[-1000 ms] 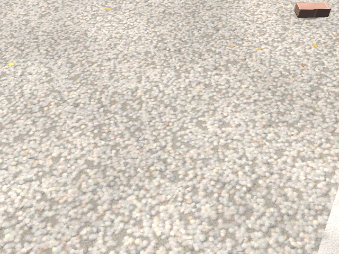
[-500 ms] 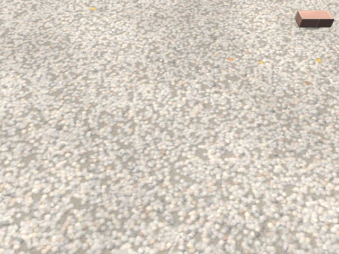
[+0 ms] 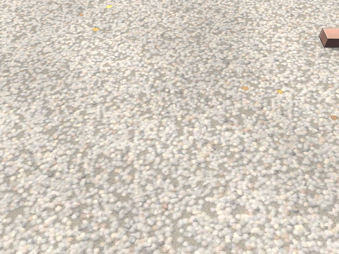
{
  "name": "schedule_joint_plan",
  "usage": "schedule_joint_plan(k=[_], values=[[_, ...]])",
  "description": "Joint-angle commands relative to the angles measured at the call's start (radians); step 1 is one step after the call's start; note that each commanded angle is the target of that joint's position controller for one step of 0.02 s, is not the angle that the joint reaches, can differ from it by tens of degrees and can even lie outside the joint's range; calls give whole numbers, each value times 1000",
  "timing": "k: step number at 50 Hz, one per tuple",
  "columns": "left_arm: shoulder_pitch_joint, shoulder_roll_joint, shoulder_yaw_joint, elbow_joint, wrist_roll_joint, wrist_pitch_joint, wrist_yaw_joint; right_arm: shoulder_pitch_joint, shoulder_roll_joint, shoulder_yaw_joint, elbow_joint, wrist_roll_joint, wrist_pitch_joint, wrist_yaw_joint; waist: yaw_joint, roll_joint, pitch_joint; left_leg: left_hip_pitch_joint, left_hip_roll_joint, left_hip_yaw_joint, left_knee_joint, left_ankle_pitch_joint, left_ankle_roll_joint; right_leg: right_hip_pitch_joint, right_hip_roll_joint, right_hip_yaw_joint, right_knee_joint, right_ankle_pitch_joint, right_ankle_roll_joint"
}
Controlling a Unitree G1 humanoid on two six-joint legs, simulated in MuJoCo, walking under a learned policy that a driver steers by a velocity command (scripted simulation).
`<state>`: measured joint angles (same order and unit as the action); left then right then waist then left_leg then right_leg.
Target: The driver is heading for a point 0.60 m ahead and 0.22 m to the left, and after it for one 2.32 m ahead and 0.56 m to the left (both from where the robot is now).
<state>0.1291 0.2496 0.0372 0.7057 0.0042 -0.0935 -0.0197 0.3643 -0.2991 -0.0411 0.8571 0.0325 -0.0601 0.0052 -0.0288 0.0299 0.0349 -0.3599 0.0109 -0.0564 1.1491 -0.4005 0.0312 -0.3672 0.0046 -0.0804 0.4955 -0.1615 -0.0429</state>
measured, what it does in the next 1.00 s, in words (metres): walks ahead, turning left: left foot, then right foot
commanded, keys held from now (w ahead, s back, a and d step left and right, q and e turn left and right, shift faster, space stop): w+q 0.72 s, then q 0.22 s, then e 0.06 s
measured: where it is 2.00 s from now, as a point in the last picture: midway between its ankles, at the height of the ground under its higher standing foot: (139, 216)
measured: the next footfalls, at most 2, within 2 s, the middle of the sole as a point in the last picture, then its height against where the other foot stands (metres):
left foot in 0.40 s outside the picture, level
right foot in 0.88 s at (155, 195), level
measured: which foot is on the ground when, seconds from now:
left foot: up 0.00-0.38, down 0.40-0.88, up 0.90-1.00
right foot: down 0.00-0.42, up 0.44-0.86, down 0.88-1.00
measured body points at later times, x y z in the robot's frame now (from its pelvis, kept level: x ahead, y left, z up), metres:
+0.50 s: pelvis +0.27 +0.07 -0.01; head +0.32 +0.09 +0.44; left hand +0.28 +0.37 -0.14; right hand +0.50 -0.15 -0.10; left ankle +0.33 +0.16 -0.73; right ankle +0.16 -0.11 -0.63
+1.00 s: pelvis +0.53 +0.11 -0.01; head +0.57 +0.13 +0.44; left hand +0.58 +0.43 -0.09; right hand +0.77 -0.09 -0.12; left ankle +0.37 +0.17 -0.64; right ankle +0.68 +0.07 -0.73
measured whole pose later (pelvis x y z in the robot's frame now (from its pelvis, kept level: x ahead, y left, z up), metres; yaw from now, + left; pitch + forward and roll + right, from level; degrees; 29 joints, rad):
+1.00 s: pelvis +0.53 +0.11 -0.01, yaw +34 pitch +2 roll -1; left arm 0.05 0.26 0.04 0.69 0.02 -0.07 -0.01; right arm 0.29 -0.32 -0.07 0.68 0.02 0.02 -0.03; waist -0.04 0.02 0.06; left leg -0.41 -0.08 -0.13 1.23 -0.55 -0.05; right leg -0.44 0.01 -0.01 0.52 -0.11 -0.02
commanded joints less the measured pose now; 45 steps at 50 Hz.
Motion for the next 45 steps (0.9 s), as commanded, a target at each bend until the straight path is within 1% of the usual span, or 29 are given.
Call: schedule_joint_plan(k=[1, 2, 3, 6, 8, 10, 13, 15, 16, 18, 19, 20, 21, 22, 23, 24, 25, 26, 27, 30, 32, 35, 36, 38, 41, 42, 43, 44, 45], values=[[85, 96, 32, -1, 9, -15, 4, -33, -92, -35, -90, -1, 0, -6, 41, -132, -59, -269, 115, -52, 32, 113, -14, 269, -271, 278, -312, 26, -151], [73, 95, 36, 7, 9, -24, 2, -13, -65, -32, -82, 0, 13, -6, 26, -126, -48, -244, 118, -47, 26, 130, -22, 225, -265, 234, -340, 68, -157], [62, 101, 39, 18, 8, -30, 1, -13, -51, -31, -86, 0, 25, -8, 13, -116, -28, -250, 122, -50, 13, 148, -29, 197, -265, 186, -359, 117, -159], [66, 127, 50, 47, 14, -36, 8, -73, -45, -33, -117, -9, 34, -10, 13, -95, 7, -315, 126, -62, -101, 277, -44, 201, -253, 72, -380, 215, -156], [68, 142, 54, 58, 12, -31, 17, -127, -34, -29, -134, -10, 25, 3, 27, -88, 16, -299, 119, -33, -246, 397, -38, 215, -226, -4, -383, 236, -136], [92, 163, 59, 71, 6, -25, 24, -209, -17, -20, -160, -13, 18, 19, 61, -72, 33, -276, 109, 18, -370, 472, -29, 236, -226, -52, -387, 239, -125], [149, 192, 70, 100, -8, -5, 29, -302, -13, -15, -207, -12, 17, 38, 97, -55, 59, -319, 102, 48, -468, 455, -5, 353, -270, -75, -364, 261, -121], [166, 206, 77, 113, -19, 13, 31, -335, -25, -19, -237, -12, 19, 48, 97, -60, 66, -342, 89, 70, -503, 387, 19, 438, -295, -90, -319, 330, -107], [161, 217, 80, 115, -24, 22, 33, -335, -34, -23, -248, -12, 20, 53, 85, -69, 57, -322, 72, 90, -514, 341, 36, 465, -301, -102, -279, 430, -96], [143, 246, 89, 109, -30, 38, 40, -271, -72, -44, -251, -12, 27, 55, 32, -107, -11, -193, 3, 151, -509, 231, 76, 494, -297, -128, -127, 758, -72], [130, 253, 90, 105, -32, 47, 43, -160, -107, -66, -228, -9, 30, 52, -34, -109, -73, -48, -43, 174, -527, 211, 103, 469, -278, -146, 34, 855, -55], [123, 236, 81, 100, -31, 50, 47, 9, -165, -100, -185, -6, 34, 38, -123, -80, -160, 213, -78, 155, -587, 264, 143, 346, -234, -167, 268, 779, -18], [167, 148, 53, 68, 3, 40, 46, 105, -269, -130, -162, -4, 44, 15, -116, 111, -243, 527, 117, -184, -614, 244, 233, 13, -147, -171, 616, 244, 36], [200, 77, 22, 24, 4, 3, 32, 45, -309, -124, -204, -5, 28, 20, -30, 241, -379, 741, 313, -756, -797, 64, 417, -307, 58, 42, 899, -437, 76], [87, 173, 42, 7, -31, -31, 15, 47, -216, -97, -212, -10, 14, 28, -97, 105, -359, 733, 311, -726, -867, 30, 367, -419, -1, 185, 930, -392, 52], [33, 178, 41, -14, -51, -48, 9, 18, -175, -85, -207, -15, 3, 29, -82, 68, -229, 614, 279, -577, -866, 88, 326, -449, -42, 170, 875, -308, 28], [30, 163, 38, -7, -32, -55, 17, -48, -152, -78, -211, -13, -3, 29, -29, -26, -143, 459, 232, -461, -863, 201, 288, -403, -87, 166, 774, -234, 25], [36, 177, 47, 4, -7, -49, 24, -102, -115, -66, -224, -18, -5, 25, 6, -20, -109, 350, 197, -378, -873, 313, 267, -335, -116, 167, 691, -189, 31], [56, 178, 51, 7, 0, -37, 22, -129, -106, -61, -240, -28, -5, 20, 32, 4, -96, 279, 176, -345, -894, 378, 265, -278, -127, 171, 661, -159, 39], [52, 142, 45, -2, 13, -9, 23, -116, -130, -68, -237, -22, -10, 4, 45, -2, -77, 177, 145, -265, -924, 512, 275, -244, -115, 143, 537, -93, 87], [-25, 120, 35, -27, 14, -3, 25, -88, -150, -74, -226, -18, -7, -10, 23, 5, -47, 145, 114, -220, -928, 510, 253, -257, -96, 133, 391, 23, 113], [-132, 94, 22, -53, 6, -10, 15, -53, -154, -75, -211, -12, 4, -20, -22, 41, -32, 107, 67, -186, -910, 401, 202, -184, -45, 126, 158, 212, 118], [-162, 96, 21, -62, 1, -13, 11, -37, -158, -77, -204, -12, 6, -22, -36, 46, -29, 103, 68, -197, -907, 369, 193, -159, -30, 122, 112, 246, 118], [-199, 113, 26, -82, 0, -20, 5, -8, -162, -79, -186, -9, 16, -25, -45, 59, -18, 127, 74, -227, -848, 445, 173, -133, -1, 128, 46, 260, 106], [-167, 151, 44, -81, 3, -30, -5, -6, -149, -80, -186, -10, 39, -39, -21, 89, -56, 224, 88, -310, -707, 526, 134, -87, 26, 154, -18, 188, 71], [-125, 160, 51, -71, 5, -34, -4, -30, -143, -79, -197, -11, 44, -43, 3, 104, -74, 239, 81, -332, -652, 554, 117, -44, 26, 153, -37, 173, 53], [-56, 170, 58, -56, 13, -39, 2, -68, -128, -74, -215, -8, 46, -43, 50, 99, -106, 226, 39, -316, -562, 580, 82, 59, 12, 135, -100, 256, 29], [41, 216, 68, -51, 32, -42, 8, -77, -78, -58, -243, -20, 43, -41, 88, 35, -228, 137, -18, -272, -356, 453, 38, 293, -121, 227, -58, 471, -31], [100, 256, 69, -52, 47, -29, 16, 97, 1, -36, -237, -39, 42, -39, 20, -221, -366, -122, -149, -172, -49, -287, -31, 620, -396, 499, 26, 883, -174]])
